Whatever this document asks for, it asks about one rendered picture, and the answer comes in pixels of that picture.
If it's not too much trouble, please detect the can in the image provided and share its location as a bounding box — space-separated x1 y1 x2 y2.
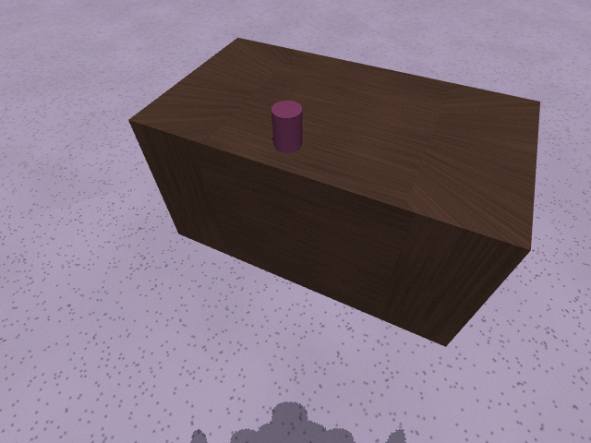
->
271 101 302 153

